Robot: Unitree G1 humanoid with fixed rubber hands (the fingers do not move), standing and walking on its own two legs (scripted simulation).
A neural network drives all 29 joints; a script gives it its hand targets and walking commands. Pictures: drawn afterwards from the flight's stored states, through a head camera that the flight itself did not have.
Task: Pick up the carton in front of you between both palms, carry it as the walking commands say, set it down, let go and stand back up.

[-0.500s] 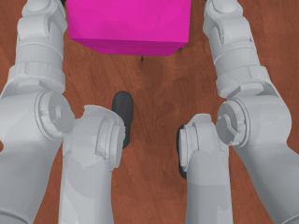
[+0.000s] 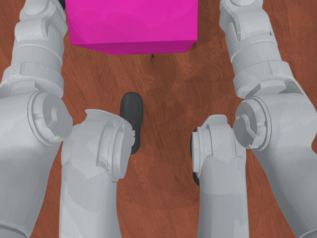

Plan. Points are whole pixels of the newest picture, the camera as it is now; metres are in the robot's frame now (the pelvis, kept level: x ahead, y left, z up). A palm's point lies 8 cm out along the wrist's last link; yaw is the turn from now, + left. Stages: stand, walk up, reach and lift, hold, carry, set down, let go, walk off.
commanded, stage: set down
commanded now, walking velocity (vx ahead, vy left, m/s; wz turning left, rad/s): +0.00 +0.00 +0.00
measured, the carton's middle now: (140, 0) +0.53 +0.10 -0.25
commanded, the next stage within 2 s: let go in 1.28 s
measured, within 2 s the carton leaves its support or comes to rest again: neither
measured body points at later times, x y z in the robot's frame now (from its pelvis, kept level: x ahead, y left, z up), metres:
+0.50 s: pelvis +0.00 +0.00 +0.03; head +0.36 +0.03 +0.30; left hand +0.52 +0.28 -0.11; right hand +0.59 -0.09 -0.11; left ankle +0.16 +0.13 -0.34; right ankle +0.07 -0.11 -0.34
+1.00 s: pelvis +0.02 +0.01 +0.16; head +0.35 +0.04 +0.47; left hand +0.51 +0.29 +0.04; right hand +0.59 -0.11 +0.04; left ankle +0.16 +0.13 -0.34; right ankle +0.07 -0.11 -0.34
